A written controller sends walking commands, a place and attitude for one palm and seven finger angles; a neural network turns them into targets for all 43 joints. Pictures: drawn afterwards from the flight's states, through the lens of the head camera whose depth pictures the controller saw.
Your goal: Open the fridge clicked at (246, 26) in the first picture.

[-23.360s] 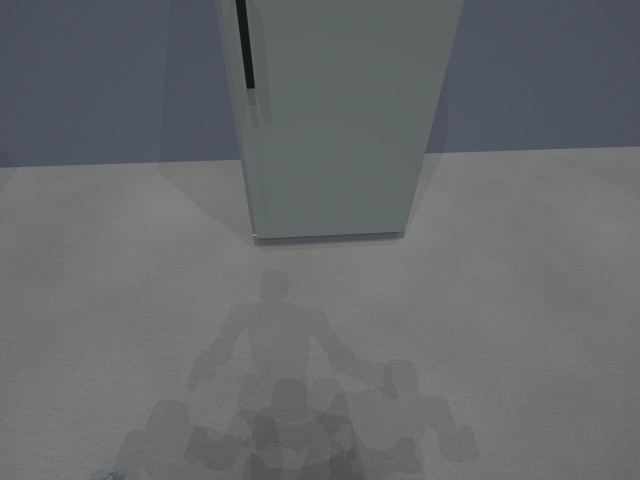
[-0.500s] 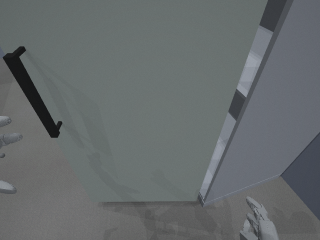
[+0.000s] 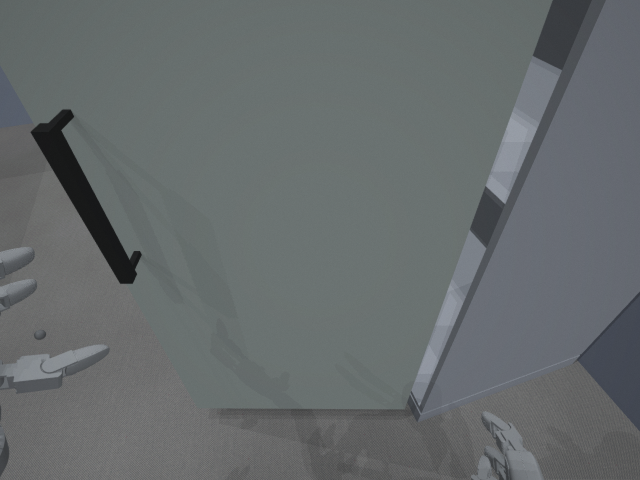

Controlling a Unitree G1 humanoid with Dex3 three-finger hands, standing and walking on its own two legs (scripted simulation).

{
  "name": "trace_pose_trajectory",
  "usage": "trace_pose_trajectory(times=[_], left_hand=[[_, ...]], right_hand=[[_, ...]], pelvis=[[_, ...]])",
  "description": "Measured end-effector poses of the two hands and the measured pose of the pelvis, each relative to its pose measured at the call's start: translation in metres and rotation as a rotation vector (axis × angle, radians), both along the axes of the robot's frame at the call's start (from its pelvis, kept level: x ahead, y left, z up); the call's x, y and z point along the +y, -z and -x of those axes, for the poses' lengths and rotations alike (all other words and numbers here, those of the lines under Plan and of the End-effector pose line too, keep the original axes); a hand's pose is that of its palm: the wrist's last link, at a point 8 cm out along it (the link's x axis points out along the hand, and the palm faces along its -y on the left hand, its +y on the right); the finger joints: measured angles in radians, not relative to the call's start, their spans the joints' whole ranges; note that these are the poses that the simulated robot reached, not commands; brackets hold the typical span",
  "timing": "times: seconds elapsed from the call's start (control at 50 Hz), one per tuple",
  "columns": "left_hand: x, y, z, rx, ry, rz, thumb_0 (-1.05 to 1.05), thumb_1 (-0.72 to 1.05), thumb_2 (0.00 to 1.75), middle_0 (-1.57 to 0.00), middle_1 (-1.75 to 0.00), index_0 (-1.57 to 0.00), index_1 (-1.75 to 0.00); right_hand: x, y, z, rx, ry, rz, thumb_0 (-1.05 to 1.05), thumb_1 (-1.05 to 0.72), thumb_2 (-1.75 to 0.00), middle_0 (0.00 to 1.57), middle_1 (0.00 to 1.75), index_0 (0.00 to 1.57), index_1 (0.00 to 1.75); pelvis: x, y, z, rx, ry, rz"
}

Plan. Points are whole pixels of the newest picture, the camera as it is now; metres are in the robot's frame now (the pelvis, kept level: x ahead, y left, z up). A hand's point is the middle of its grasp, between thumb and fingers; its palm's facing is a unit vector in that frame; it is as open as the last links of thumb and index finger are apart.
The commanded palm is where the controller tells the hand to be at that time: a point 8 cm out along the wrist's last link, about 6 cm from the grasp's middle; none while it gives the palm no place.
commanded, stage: draw the hand back to the body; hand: left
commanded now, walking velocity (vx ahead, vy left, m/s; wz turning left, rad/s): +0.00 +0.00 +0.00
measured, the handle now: (100, 207) +0.42 +0.38 +0.12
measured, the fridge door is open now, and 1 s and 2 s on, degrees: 71 71 71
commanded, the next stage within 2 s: step back with the hand held close in 0.78 s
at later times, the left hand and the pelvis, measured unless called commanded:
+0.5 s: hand (103, 307) +0.23 +0.25 +0.16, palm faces +0.43 -0.82 -0.38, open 8.0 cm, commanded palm +0.18 +0.29 +0.18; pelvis +0.03 -0.01 +0.01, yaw -1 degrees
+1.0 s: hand (99, 304) +0.22 +0.25 +0.17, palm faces +0.44 -0.80 -0.41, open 7.4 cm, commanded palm +0.16 +0.28 +0.18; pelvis +0.03 -0.02 +0.01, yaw +0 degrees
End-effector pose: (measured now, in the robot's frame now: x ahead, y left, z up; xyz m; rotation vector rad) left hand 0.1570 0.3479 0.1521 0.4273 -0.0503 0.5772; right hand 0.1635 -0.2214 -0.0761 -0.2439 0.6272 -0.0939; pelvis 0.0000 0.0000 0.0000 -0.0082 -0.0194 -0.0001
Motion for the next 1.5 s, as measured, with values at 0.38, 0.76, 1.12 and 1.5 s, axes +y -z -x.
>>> trace_pose_trajectory(times=[0.38,0.76,1.12,1.5], left_hand=[[-0.048,-0.021,-0.026,-0.024,0.129,-0.026,0.01,0.55,0.73,-0.22,-0.50,-0.22,-0.50],[-0.064,-0.020,-0.024,0.002,0.129,-0.011,0.02,0.88,0.89,-0.21,-0.30,-0.21,-0.31],[-0.055,-0.029,-0.021,-0.015,0.206,-0.101,0.02,0.89,0.90,-0.21,-0.30,-0.21,-0.30],[-0.005,-0.033,0.053,-0.082,0.178,-0.194,0.02,0.89,0.90,-0.21,-0.30,-0.21,-0.30]], right_hand=[[-0.003,-0.010,-0.038,0.003,0.005,-0.019,0.01,-0.90,-0.89,0.21,0.30,0.20,0.30],[-0.014,-0.003,-0.040,0.054,0.010,-0.025,0.01,-0.90,-0.89,0.21,0.30,0.20,0.30],[-0.021,-0.010,-0.023,0.118,0.080,0.005,0.01,-0.90,-0.89,0.21,0.30,0.20,0.30],[0.026,-0.009,0.040,0.097,0.036,0.030,0.01,-0.90,-0.89,0.21,0.30,0.20,0.30]], pelvis=[[-0.003,-0.006,-0.029,-0.026,0.018,-0.016],[-0.017,-0.007,-0.032,-0.031,0.011,-0.018],[-0.004,-0.007,-0.016,0.023,0.006,0.006],[0.031,0.001,0.046,0.051,-0.041,0.025]])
